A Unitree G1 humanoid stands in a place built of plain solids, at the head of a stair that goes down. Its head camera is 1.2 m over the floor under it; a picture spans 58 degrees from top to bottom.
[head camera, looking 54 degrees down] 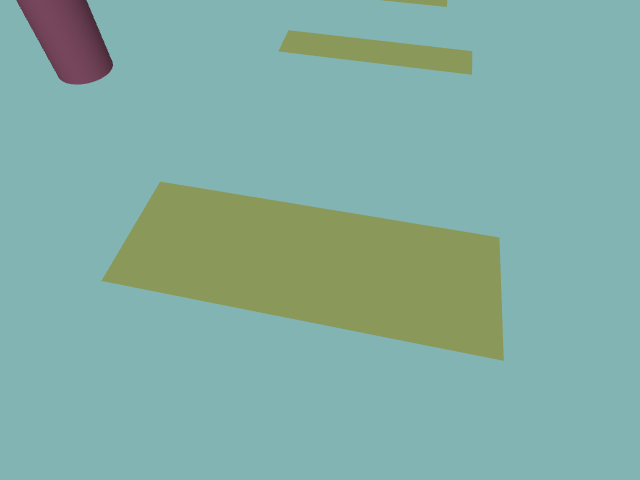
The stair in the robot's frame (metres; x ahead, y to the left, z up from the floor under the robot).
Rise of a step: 0.10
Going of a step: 0.53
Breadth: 1.36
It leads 12 degrees to the right of straight ahead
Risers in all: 3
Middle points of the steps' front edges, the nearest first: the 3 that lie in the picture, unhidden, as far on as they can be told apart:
0.58 0.11 0.00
1.10 -0.01 -0.10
1.62 -0.12 -0.20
